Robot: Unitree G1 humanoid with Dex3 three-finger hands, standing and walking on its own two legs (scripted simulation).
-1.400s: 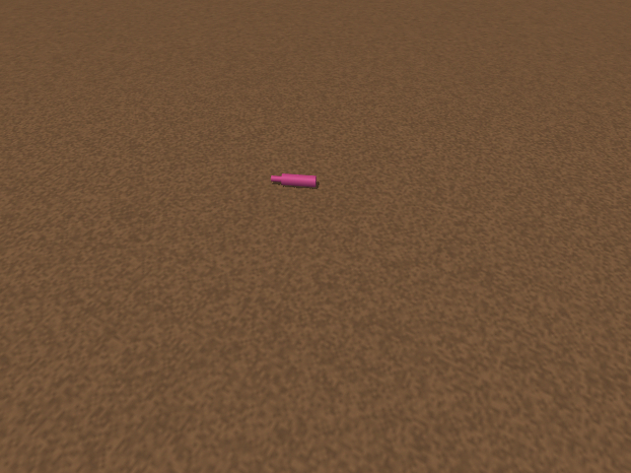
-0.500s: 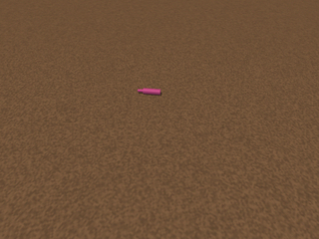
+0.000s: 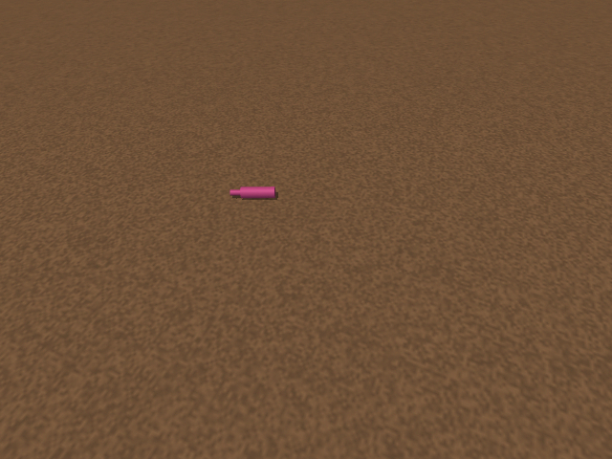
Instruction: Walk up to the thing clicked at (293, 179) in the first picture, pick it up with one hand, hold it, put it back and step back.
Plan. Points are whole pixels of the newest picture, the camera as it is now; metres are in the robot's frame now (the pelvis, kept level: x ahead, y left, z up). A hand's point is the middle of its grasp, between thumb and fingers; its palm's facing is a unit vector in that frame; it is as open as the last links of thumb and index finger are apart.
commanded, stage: walk up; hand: left
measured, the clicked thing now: (252, 192) +1.46 +0.26 -0.74
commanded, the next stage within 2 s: none
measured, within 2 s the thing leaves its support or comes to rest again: neither
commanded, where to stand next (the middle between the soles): +1.09 -0.03 m, yaw +0 degrees
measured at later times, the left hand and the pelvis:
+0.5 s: hand (144, 431) +0.22 +0.27 -0.17, palm faces -0.01 -0.95 -0.33, open 7.4 cm; pelvis +0.20 -0.01 -0.01, yaw +0 degrees
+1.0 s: hand (201, 257) +0.53 +0.22 -0.11, palm faces -0.03 -0.91 -0.41, open 7.4 cm; pelvis +0.44 -0.06 +0.00, yaw -1 degrees
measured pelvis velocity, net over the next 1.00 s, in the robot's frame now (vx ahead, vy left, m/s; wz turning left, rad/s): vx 0.44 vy -0.06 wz -0.02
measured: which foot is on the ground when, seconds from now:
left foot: down 0.00-0.02, up 0.04-0.40, down 0.42-0.86, up 0.88-1.00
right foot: up 0.00-0.00, down 0.02-0.44, up 0.46-0.82, down 0.84-1.00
